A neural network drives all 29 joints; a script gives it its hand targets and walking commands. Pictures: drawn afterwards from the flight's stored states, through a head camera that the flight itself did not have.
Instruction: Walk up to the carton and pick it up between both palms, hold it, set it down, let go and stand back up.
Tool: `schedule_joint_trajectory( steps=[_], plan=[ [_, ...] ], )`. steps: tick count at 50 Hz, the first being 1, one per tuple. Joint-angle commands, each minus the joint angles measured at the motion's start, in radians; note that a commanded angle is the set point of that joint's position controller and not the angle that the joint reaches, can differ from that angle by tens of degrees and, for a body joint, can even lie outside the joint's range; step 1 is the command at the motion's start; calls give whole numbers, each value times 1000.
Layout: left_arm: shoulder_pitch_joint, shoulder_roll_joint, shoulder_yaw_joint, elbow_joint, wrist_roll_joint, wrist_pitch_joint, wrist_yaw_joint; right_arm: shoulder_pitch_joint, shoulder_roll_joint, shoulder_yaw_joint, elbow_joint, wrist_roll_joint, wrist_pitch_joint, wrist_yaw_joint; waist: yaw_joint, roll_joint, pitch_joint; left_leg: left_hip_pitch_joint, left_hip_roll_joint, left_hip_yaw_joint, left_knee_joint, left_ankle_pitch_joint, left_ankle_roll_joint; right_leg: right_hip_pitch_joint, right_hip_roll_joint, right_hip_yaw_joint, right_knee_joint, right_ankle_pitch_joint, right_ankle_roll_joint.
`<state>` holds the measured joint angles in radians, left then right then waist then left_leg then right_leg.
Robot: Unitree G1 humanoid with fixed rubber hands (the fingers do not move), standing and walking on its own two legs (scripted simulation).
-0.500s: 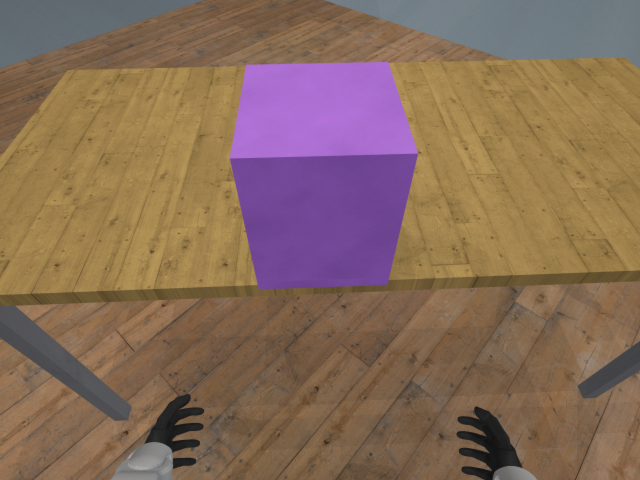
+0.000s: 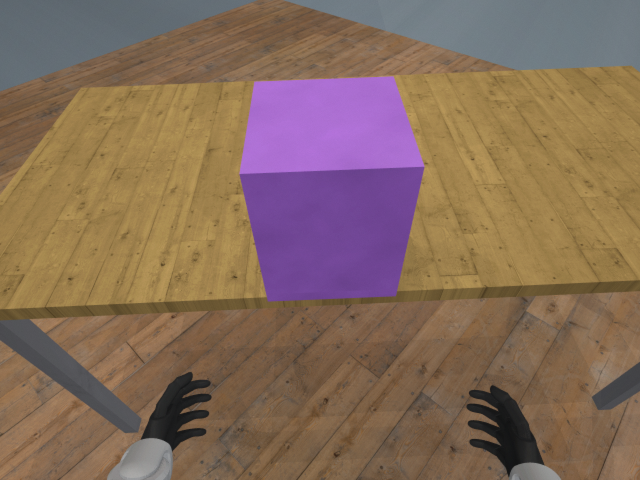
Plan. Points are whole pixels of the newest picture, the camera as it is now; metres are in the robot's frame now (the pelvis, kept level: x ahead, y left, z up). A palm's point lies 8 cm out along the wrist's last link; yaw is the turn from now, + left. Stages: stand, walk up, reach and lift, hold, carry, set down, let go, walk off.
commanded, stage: reach and lift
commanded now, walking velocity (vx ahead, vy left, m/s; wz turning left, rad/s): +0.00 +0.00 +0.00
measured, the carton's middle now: (328, 193) +0.50 +0.04 +0.09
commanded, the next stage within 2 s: none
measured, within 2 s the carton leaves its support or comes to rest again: neither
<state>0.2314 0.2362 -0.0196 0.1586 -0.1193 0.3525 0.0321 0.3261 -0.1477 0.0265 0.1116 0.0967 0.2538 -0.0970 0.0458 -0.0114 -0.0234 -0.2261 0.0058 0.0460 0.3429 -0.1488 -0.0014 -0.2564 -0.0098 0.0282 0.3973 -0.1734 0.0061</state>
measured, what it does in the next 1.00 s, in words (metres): stands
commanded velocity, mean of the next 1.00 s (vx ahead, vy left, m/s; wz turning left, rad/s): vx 0.00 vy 0.00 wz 0.00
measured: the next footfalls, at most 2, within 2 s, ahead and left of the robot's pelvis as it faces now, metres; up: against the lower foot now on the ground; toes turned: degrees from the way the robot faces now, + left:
none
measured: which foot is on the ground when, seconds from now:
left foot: down 0.00-1.00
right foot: down 0.00-1.00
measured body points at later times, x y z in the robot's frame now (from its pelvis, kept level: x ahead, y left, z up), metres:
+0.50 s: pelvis +0.04 +0.01 +0.01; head +0.05 +0.02 +0.45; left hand +0.25 +0.24 +0.02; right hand +0.26 -0.17 +0.02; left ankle +0.02 +0.12 -0.75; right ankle +0.02 -0.12 -0.75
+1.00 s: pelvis +0.03 +0.01 +0.01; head +0.03 +0.02 +0.45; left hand +0.31 +0.24 +0.08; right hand +0.33 -0.17 +0.07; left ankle +0.02 +0.12 -0.75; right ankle +0.02 -0.12 -0.75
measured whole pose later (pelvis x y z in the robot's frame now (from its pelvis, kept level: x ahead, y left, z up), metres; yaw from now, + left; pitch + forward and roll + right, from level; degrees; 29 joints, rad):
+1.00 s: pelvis +0.03 +0.01 +0.01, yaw +0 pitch +1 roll +0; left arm -0.05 0.30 0.04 -0.03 -0.23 0.39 0.00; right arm -0.01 -0.20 0.03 0.02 0.23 0.28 -0.19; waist 0.07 -0.02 -0.03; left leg -0.14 0.00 0.05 0.28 -0.16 0.01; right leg -0.15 -0.01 0.04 0.28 -0.15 0.02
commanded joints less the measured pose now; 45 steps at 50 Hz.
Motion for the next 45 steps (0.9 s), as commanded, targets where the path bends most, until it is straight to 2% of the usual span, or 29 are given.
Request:
schedule_joint_trajectory(
  steps=[1, 5, 9, 17, 28, 39, 42, 45],
  plan=[
    [-74, 128, 43, -169, -19, 6, -10, -41, -29, 14, -143, 15, 14, -22, 6, -19, -52, -16, -7, 37, -90, -55, 23, 70, -13, 24, -129, -118, 12],
    [-33, 127, 65, -217, -16, 10, -29, -29, -59, 20, -189, 30, 18, -49, 19, 3, -74, 38, -6, 30, -83, 133, 0, 109, 4, 27, -139, 10, 7],
    [-11, 117, 72, -280, -17, -25, -43, -17, -88, 18, -245, 54, -12, -55, 26, 25, -101, 77, -7, 19, -65, 280, -20, 131, 28, 28, -136, 109, -4],
    [-7, 120, 57, -381, -41, -103, -43, -9, -113, 16, -326, 99, -71, -40, 23, 36, -133, 122, -8, 3, -49, 385, -28, 138, 41, 29, -140, 168, -14],
    [-86, 124, 84, -402, -52, -113, -48, -100, -129, 11, -363, 118, -89, -53, 26, 28, -134, 148, -14, 0, -52, 387, -15, 154, 34, 30, -156, 177, -11],
    [-301, 135, 97, -341, -85, -129, -58, -293, -132, -15, -314, 121, -103, -71, 28, 29, -127, 154, -9, 0, -65, 276, 1, 125, 26, 19, -171, 67, -11],
    [-376, 144, 94, -321, -94, -98, -53, -370, -135, -28, -268, 118, -83, -80, 24, 30, -128, 153, -8, 2, -73, 217, 5, 106, 26, 13, -176, 23, -10],
    [-452, 161, 95, -332, -105, -30, -39, -465, -141, -42, -242, 120, -39, -89, 20, 24, -149, 162, -6, 5, -76, 196, 6, 94, 27, 8, -173, 0, -7]
  ],
)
